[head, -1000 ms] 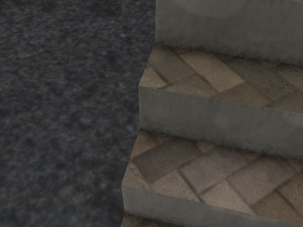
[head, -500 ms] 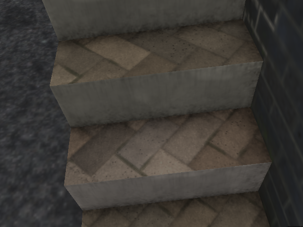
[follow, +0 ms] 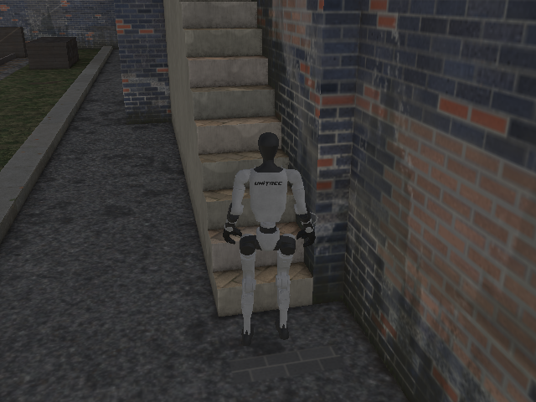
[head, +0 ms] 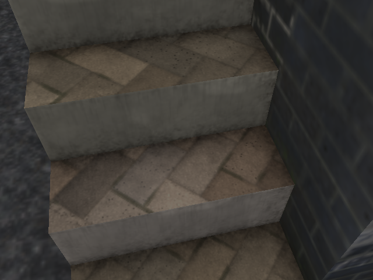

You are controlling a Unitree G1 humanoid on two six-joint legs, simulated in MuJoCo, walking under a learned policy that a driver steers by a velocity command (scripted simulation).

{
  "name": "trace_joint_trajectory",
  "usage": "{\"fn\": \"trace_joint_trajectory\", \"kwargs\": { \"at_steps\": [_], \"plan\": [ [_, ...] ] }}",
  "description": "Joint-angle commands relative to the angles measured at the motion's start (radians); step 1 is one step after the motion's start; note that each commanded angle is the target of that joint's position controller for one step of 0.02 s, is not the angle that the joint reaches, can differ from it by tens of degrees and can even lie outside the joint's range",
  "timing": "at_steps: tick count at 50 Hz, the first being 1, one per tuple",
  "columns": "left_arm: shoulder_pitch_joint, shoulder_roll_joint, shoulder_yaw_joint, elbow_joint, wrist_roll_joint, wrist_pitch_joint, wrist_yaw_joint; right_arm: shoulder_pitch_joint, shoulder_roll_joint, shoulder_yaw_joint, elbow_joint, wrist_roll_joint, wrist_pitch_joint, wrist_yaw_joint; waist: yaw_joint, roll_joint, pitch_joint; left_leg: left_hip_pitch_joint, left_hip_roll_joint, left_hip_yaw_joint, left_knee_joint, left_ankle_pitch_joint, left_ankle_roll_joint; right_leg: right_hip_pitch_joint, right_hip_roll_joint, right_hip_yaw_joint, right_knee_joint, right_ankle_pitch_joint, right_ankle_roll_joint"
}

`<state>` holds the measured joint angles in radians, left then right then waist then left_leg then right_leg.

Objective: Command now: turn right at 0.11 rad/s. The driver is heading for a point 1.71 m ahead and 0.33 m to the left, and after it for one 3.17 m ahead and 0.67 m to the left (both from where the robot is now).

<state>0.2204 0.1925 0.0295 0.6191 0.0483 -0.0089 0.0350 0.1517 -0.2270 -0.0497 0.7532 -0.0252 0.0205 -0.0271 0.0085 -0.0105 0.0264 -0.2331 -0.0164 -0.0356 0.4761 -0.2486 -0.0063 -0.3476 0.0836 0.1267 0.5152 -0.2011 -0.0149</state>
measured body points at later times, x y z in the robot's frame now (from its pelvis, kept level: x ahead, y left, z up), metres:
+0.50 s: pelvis +0.02 +0.02 +0.00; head +0.04 +0.02 +0.45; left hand +0.13 +0.25 -0.12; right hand +0.14 -0.22 -0.13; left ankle -0.01 +0.13 -0.74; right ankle +0.06 -0.10 -0.74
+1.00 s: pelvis +0.03 +0.02 +0.00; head +0.04 +0.02 +0.45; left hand +0.12 +0.26 -0.13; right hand +0.09 -0.22 -0.15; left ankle -0.01 +0.13 -0.74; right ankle +0.06 -0.10 -0.74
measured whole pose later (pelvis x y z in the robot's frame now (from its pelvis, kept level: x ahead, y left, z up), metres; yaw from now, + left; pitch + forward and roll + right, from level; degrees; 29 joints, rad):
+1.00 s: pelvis +0.03 +0.02 +0.00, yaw +0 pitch +0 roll +0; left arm 0.20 0.19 -0.02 0.93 0.04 -0.03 0.05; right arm 0.19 -0.19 -0.01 1.02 -0.01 0.02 -0.03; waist -0.02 0.01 0.02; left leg -0.14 -0.04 -0.03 0.42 -0.28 0.02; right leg -0.25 0.04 0.11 0.45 -0.19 0.00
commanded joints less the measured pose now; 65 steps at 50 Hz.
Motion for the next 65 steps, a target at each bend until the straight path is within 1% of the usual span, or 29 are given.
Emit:
{"fn": "trace_joint_trajectory", "kwargs": {
  "at_steps": [1, 2, 4, 5, 6, 7, 8, 10, 11, 13, 14, 15, 19, 21, 31, 32, 36, 44, 45, 46, 48, 51, 52, 56, 60, 62, 63, 64, 65],
  "plan": [
    [-0.035, 0.074, 0.026, -0.054, 0.016, -0.02, -0.008, -0.078, -0.054, 0.001, -0.069, -0.012, -0.034, 0.006, 0.019, 0.133, -0.085, -0.042, 0.169, -0.157, -0.177, -0.049, 0.107, 0.101, -0.061, 0.013, -0.018, -0.06, 0.046],
    [-0.027, 0.076, 0.026, -0.048, 0.017, -0.013, -0.004, -0.072, -0.064, 0.0, -0.065, -0.007, -0.045, 0.011, 0.016, 0.14, -0.079, -0.052, 0.156, -0.149, -0.173, -0.074, 0.088, 0.111, -0.064, 0.013, -0.026, -0.032, 0.044],
    [-0.003, 0.076, 0.025, -0.032, 0.01, -0.005, -0.004, -0.043, -0.065, 0.006, -0.046, -0.001, -0.054, 0.014, 0.016, 0.128, -0.042, -0.095, 0.142, -0.135, -0.178, -0.14, 0.069, 0.123, -0.078, 0.024, -0.04, -0.022, 0.031],
    [0.009, 0.076, 0.024, -0.022, 0.005, -0.006, -0.004, -0.035, -0.061, 0.01, -0.039, 0.0, -0.053, 0.013, 0.015, 0.116, -0.019, -0.111, 0.134, -0.13, -0.181, -0.181, 0.063, 0.116, -0.083, 0.027, -0.046, -0.028, 0.023],
    [0.024, 0.061, 0.017, -0.017, 0.002, -0.007, 0.003, -0.046, -0.068, 0.011, -0.045, 0.0, -0.041, 0.012, 0.014, 0.105, 0.004, -0.104, 0.121, -0.117, -0.17, -0.191, 0.05, 0.084, -0.088, 0.038, -0.06, -0.047, 0.008],
    [0.024, 0.071, 0.017, -0.006, 0.0, -0.011, 0.006, -0.04, -0.066, 0.012, -0.044, 0.0, -0.035, 0.009, 0.003, 0.074, 0.014, -0.091, 0.112, -0.11, -0.156, -0.18, 0.045, 0.064, -0.09, 0.043, -0.069, -0.05, 0.002],
    [0.003, 0.081, 0.02, -0.006, -0.004, -0.02, 0.01, -0.048, -0.075, 0.011, -0.047, -0.002, -0.034, 0.004, 0.005, 0.058, 0.011, -0.062, 0.1, -0.107, -0.136, -0.143, 0.048, 0.036, -0.092, 0.044, -0.079, -0.042, 0.0],
    [0.008, 0.087, 0.018, 0.013, -0.002, -0.034, 0.009, -0.032, -0.075, 0.011, -0.04, 0.003, -0.028, -0.002, -0.01, 0.023, -0.014, -0.012, 0.091, -0.096, -0.104, -0.074, 0.053, 0.02, -0.094, 0.05, -0.086, -0.022, 0.005],
    [0.014, 0.069, 0.012, 0.024, -0.004, -0.037, 0.001, -0.028, -0.056, 0.018, -0.034, 0.007, -0.025, 0.003, -0.011, 0.008, -0.018, 0.001, 0.092, -0.09, -0.086, -0.017, 0.054, 0.021, -0.099, 0.046, -0.084, 0.004, 0.008],
    [0.025, 0.073, 0.01, 0.04, -0.008, -0.041, -0.004, -0.012, -0.058, 0.017, -0.021, 0.01, -0.018, 0.007, -0.017, -0.003, -0.044, 0.03, 0.084, -0.082, -0.065, 0.048, 0.055, 0.028, -0.097, 0.045, -0.078, 0.028, 0.006],
    [0.025, 0.075, 0.009, 0.045, -0.008, -0.042, -0.005, -0.011, -0.058, 0.017, -0.016, 0.01, -0.016, 0.008, -0.018, -0.006, -0.052, 0.036, 0.08, -0.078, -0.058, 0.069, 0.055, 0.032, -0.097, 0.044, -0.075, 0.038, 0.005],
    [0.03, 0.072, 0.006, 0.053, -0.007, -0.044, -0.005, -0.014, -0.056, 0.017, -0.011, 0.014, -0.013, 0.009, -0.017, -0.001, -0.058, 0.04, 0.078, -0.078, -0.056, 0.09, 0.056, 0.04, -0.099, 0.046, -0.072, 0.048, 0.002],
    [0.022, 0.076, 0.0, 0.074, -0.009, -0.043, -0.002, -0.02, -0.052, 0.017, 0.016, 0.016, -0.006, 0.009, -0.019, -0.007, -0.067, 0.044, 0.069, -0.071, -0.05, 0.13, 0.051, 0.062, -0.103, 0.048, -0.066, 0.091, -0.006],
    [0.021, 0.079, -0.003, 0.086, -0.01, -0.041, 0.001, -0.022, -0.051, 0.017, 0.03, 0.016, -0.004, 0.01, -0.017, 0.004, -0.07, 0.043, 0.066, -0.069, -0.052, 0.142, 0.047, 0.075, -0.105, 0.049, -0.065, 0.104, -0.009],
    [-0.01, 0.086, -0.009, 0.143, -0.01, -0.034, 0.003, -0.007, -0.066, 0.011, 0.118, 0.02, 0.003, 0.003, -0.02, 0.009, -0.056, 0.042, 0.057, -0.064, -0.077, 0.133, 0.035, 0.112, -0.107, 0.046, -0.084, 0.133, -0.011],
    [-0.011, 0.084, -0.012, 0.149, -0.012, -0.036, 0.008, -0.004, -0.064, 0.011, 0.124, 0.028, -0.001, 0.001, -0.021, 0.016, -0.044, 0.037, 0.05, -0.065, -0.082, 0.129, 0.039, 0.11, -0.106, 0.05, -0.089, 0.135, -0.007],
    [-0.021, 0.092, -0.015, 0.173, -0.012, -0.036, 0.011, 0.005, -0.07, 0.011, 0.153, 0.025, -0.003, 0.0, -0.024, 0.003, -0.05, 0.044, 0.049, -0.063, -0.089, 0.125, 0.037, 0.123, -0.103, 0.045, -0.095, 0.139, -0.005],
    [-0.033, 0.102, -0.02, 0.219, -0.014, -0.034, 0.011, 0.018, -0.075, 0.011, 0.194, 0.024, 0.0, -0.002, -0.027, 0.0, -0.044, 0.047, 0.045, -0.06, -0.102, 0.112, 0.036, 0.124, -0.102, 0.041, -0.105, 0.122, -0.002],
    [-0.017, 0.079, -0.028, 0.238, -0.011, -0.032, 0.012, 0.03, -0.049, 0.019, 0.207, 0.018, -0.001, -0.001, -0.025, -0.003, -0.066, 0.05, 0.042, -0.052, -0.121, 0.055, 0.034, 0.146, -0.1, 0.038, -0.128, 0.07, 0.001],
    [-0.015, 0.067, -0.033, 0.252, -0.008, -0.03, 0.013, 0.033, -0.029, 0.026, 0.216, 0.015, -0.003, 0.001, -0.026, -0.01, -0.052, 0.036, 0.036, -0.046, -0.144, -0.014, 0.032, 0.153, -0.096, 0.036, -0.15, 0.006, 0.006],
    [-0.037, 0.08, -0.033, 0.264, -0.006, -0.027, 0.019, 0.021, -0.037, 0.029, 0.224, 0.015, -0.013, 0.0, -0.024, -0.011, -0.009, 0.0, 0.027, -0.039, -0.17, -0.102, 0.033, 0.144, -0.088, 0.035, -0.169, -0.076, 0.01],
    [-0.049, 0.092, -0.034, 0.275, -0.01, -0.036, 0.026, 0.018, -0.058, 0.028, 0.23, 0.02, -0.03, 0.0, -0.024, 0.007, 0.001, -0.004, 0.026, -0.04, -0.181, -0.112, 0.042, 0.139, -0.078, 0.023, -0.159, -0.074, 0.002],
    [-0.059, 0.078, -0.04, 0.273, -0.013, -0.04, 0.023, 0.013, -0.051, 0.031, 0.229, 0.024, -0.033, 0.002, -0.023, 0.019, -0.001, 0.003, 0.032, -0.044, -0.179, -0.094, 0.044, 0.137, -0.078, 0.014, -0.15, -0.059, -0.003],
    [-0.049, 0.067, -0.048, 0.291, -0.022, -0.061, 0.016, 0.019, -0.057, 0.028, 0.226, 0.027, -0.034, 0.0, -0.027, 0.028, -0.007, 0.052, 0.039, -0.054, -0.161, -0.026, 0.062, 0.101, -0.061, -0.016, -0.11, -0.044, -0.017],
    [-0.043, 0.068, -0.049, 0.3, -0.027, -0.077, 0.01, 0.023, -0.065, 0.022, 0.218, 0.035, -0.034, -0.001, -0.032, 0.031, -0.015, 0.111, 0.044, -0.06, -0.122, 0.097, 0.082, 0.071, -0.05, -0.037, -0.075, -0.022, -0.033],
    [-0.045, 0.071, -0.049, 0.302, -0.029, -0.083, 0.004, 0.029, -0.066, 0.019, 0.216, 0.037, -0.034, -0.001, -0.038, 0.02, -0.019, 0.129, 0.037, -0.048, -0.087, 0.184, 0.082, 0.07, -0.051, -0.04, -0.059, 0.04, -0.042],
    [-0.045, 0.078, -0.046, 0.3, -0.03, -0.084, 0.003, 0.036, -0.067, 0.017, 0.215, 0.033, -0.035, -0.001, -0.041, 0.003, -0.03, 0.134, 0.03, -0.036, -0.065, 0.227, 0.078, 0.079, -0.05, -0.04, -0.051, 0.084, -0.046],
    [-0.047, 0.076, -0.047, 0.298, -0.03, -0.085, 0.003, 0.034, -0.064, 0.017, 0.212, 0.031, -0.034, 0.0, -0.041, -0.001, -0.038, 0.134, 0.025, -0.028, -0.047, 0.279, 0.073, 0.092, -0.056, -0.033, -0.047, 0.15, -0.051],
    [-0.048, 0.078, -0.047, 0.294, -0.027, -0.086, -0.001, 0.036, -0.051, 0.021, 0.21, 0.023, -0.035, 0.005, -0.041, -0.03, -0.051, 0.122, 0.021, -0.018, -0.029, 0.343, 0.063, 0.12, -0.063, -0.025, -0.039, 0.244, -0.056]
  ]
}}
